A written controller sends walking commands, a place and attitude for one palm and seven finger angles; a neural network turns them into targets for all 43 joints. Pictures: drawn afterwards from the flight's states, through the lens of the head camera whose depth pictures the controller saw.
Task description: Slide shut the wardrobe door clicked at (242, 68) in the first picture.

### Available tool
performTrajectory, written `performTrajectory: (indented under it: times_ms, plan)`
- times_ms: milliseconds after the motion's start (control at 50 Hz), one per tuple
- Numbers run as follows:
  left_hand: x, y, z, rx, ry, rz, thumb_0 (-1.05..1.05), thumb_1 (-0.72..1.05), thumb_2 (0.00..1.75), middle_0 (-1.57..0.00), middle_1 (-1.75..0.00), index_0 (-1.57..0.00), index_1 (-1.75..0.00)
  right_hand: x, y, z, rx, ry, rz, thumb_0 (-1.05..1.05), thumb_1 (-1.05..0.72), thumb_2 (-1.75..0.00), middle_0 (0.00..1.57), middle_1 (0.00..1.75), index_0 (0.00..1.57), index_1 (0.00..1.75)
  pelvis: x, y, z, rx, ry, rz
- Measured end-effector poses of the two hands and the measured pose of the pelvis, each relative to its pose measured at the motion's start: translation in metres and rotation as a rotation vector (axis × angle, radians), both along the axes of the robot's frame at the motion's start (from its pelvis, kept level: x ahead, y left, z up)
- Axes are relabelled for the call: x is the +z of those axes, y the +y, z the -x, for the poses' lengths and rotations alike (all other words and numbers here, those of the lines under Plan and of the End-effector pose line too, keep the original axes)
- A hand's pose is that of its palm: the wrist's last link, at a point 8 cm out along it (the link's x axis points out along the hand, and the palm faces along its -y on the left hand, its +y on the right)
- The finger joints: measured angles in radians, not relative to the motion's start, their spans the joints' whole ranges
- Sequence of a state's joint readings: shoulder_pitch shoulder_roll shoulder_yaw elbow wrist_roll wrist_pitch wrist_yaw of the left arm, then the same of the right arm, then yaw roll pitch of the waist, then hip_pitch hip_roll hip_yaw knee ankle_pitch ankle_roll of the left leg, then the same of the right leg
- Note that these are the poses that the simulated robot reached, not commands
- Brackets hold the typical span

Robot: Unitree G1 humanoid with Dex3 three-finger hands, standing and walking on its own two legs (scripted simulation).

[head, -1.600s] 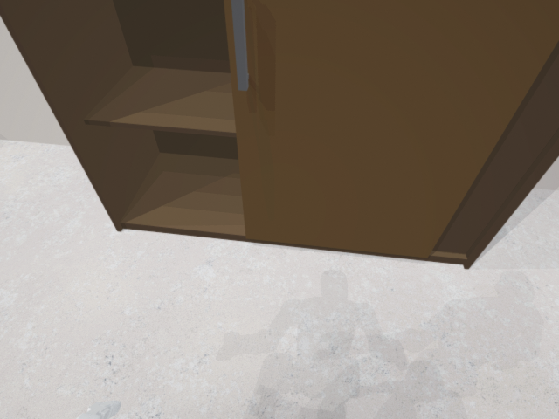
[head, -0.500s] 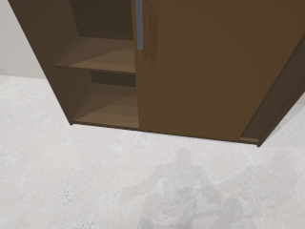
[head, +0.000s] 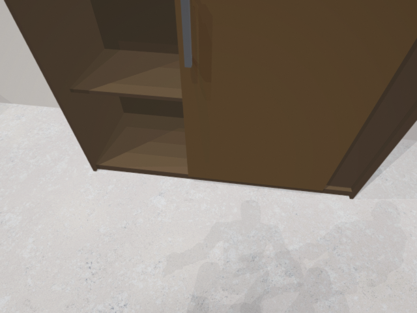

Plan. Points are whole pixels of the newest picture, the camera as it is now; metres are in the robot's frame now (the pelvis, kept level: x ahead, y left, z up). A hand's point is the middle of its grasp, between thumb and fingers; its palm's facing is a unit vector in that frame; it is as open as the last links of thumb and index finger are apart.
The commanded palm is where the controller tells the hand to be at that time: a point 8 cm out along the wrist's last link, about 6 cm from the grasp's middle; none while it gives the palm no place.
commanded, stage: walk to a spot facing it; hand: right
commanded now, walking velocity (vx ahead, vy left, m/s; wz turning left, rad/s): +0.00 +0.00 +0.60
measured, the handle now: (187, 27) +0.93 +0.12 +0.14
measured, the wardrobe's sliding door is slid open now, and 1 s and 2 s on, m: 0.59 0.59 0.59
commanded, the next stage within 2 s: none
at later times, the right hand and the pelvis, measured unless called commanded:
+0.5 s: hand out of the picture +0.03 -0.15 -0.17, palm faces -0.18 +0.95 -0.26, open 7.4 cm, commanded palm none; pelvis -0.03 +0.04 -0.01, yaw +14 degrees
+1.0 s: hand out of the picture +0.12 -0.20 -0.17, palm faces -0.43 +0.87 -0.23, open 7.4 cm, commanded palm none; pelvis -0.06 -0.03 +0.00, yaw +31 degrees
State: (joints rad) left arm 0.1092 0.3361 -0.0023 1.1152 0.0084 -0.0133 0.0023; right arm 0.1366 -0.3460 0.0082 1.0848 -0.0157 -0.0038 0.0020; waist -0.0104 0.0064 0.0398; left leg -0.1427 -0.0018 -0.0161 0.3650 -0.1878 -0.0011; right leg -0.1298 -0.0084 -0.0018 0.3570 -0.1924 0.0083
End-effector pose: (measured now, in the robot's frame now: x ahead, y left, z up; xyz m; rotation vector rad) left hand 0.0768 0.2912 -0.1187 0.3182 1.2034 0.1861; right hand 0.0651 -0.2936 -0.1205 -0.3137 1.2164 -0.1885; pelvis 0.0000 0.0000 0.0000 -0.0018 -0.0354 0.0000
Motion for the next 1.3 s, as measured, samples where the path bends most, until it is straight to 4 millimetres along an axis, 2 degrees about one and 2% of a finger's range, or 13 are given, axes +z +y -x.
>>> performTrajectory:
  times_ms: [80,160,260,360,520,680,760,840,900,980,1100,1200,1300]
  plan:
    - [-0.003,-0.003,0.002,0.025,-0.017,0.003,0.01,0.91,0.89,-0.20,-0.30,-0.20,-0.30,-0.003,0.003,0.002,0.001,0.016,0.002,0.01,-0.91,-0.90,0.20,0.30,0.20,0.30,-0.002,0.000,0.002,0.029,0.003,0.002]
    - [-0.012,-0.012,0.014,0.069,-0.029,0.032,0.01,0.91,0.89,-0.20,-0.30,-0.20,-0.30,-0.012,0.015,0.006,0.024,0.049,-0.017,0.01,-0.91,-0.90,0.20,0.30,0.20,0.30,-0.007,0.001,0.007,0.069,0.005,0.013]
    - [-0.031,-0.017,0.040,0.136,-0.022,0.093,0.01,0.91,0.89,-0.20,-0.30,-0.20,-0.30,-0.022,0.041,0.010,0.062,0.083,-0.041,0.01,-0.91,-0.90,0.20,0.30,0.20,0.30,-0.017,0.012,0.015,0.136,-0.003,0.040]
    - [-0.055,-0.007,0.065,0.207,0.007,0.141,0.01,0.90,0.89,-0.20,-0.30,-0.20,-0.30,-0.026,0.071,0.016,0.101,0.075,-0.042,0.01,-0.91,-0.90,0.20,0.30,0.20,0.30,-0.028,0.030,0.023,0.186,-0.002,0.031]
    - [-0.032,0.010,0.090,0.286,0.004,0.128,0.01,0.91,0.89,-0.20,-0.30,-0.20,-0.30,-0.014,0.098,0.026,0.137,0.105,-0.071,0.01,-0.90,-0.90,0.21,0.30,0.20,0.30,-0.009,0.039,0.035,0.258,0.028,0.045]
    - [-0.016,0.016,0.104,0.363,-0.065,0.069,0.01,0.91,0.89,-0.20,-0.30,-0.20,-0.30,-0.013,0.093,0.006,0.220,0.076,-0.077,0.01,-0.90,-0.90,0.21,0.30,0.20,0.30,-0.006,0.028,0.043,0.346,0.046,0.038]
    - [-0.009,0.006,0.110,0.393,-0.101,0.046,0.01,0.91,0.89,-0.20,-0.30,-0.20,-0.30,-0.016,0.081,-0.009,0.266,0.052,-0.078,0.01,-0.90,-0.90,0.21,0.30,0.20,0.30,-0.007,0.014,0.048,0.393,0.053,0.032]
    - [-0.002,-0.013,0.124,0.434,-0.139,0.021,0.01,0.91,0.89,-0.20,-0.30,-0.20,-0.30,-0.023,0.065,-0.027,0.319,0.037,-0.086,0.01,-0.90,-0.90,0.21,0.30,0.20,0.30,-0.010,-0.006,0.052,0.442,0.061,0.020]
    - [0.002,-0.034,0.147,0.478,-0.142,-0.001,0.01,0.91,0.89,-0.20,-0.30,-0.20,-0.30,-0.029,0.055,-0.043,0.359,0.028,-0.098,0.01,-0.91,-0.90,0.20,0.30,0.20,0.30,-0.012,-0.020,0.056,0.474,0.050,0.015]
    - [0.009,-0.060,0.186,0.541,-0.088,-0.003,0.01,0.91,0.89,-0.20,-0.30,-0.20,-0.30,-0.023,0.051,-0.061,0.424,0.009,-0.110,0.01,-0.91,-0.90,0.20,0.30,0.20,0.30,-0.005,-0.029,0.058,0.528,0.036,-0.011]
    - [0.005,-0.087,0.231,0.654,-0.056,0.016,0.01,0.91,0.89,-0.20,-0.30,-0.20,-0.30,-0.022,0.061,-0.073,0.522,0.037,-0.113,0.01,-0.91,-0.90,0.20,0.30,0.20,0.30,-0.004,-0.035,0.062,0.631,0.025,-0.018]
    - [-0.005,-0.107,0.279,0.782,-0.020,0.060,0.01,0.90,0.89,-0.20,-0.30,-0.20,-0.30,-0.021,0.101,-0.084,0.643,0.074,-0.122,0.01,-0.91,-0.90,0.20,0.30,0.20,0.30,-0.005,-0.025,0.065,0.716,0.030,-0.009]
    - [-0.023,-0.121,0.338,0.920,0.076,0.122,0.01,0.90,0.89,-0.20,-0.30,-0.20,-0.30,-0.016,0.172,-0.104,0.784,0.035,-0.137,0.01,-0.91,-0.90,0.20,0.30,0.20,0.30,-0.011,0.000,0.070,0.790,0.041,0.004]
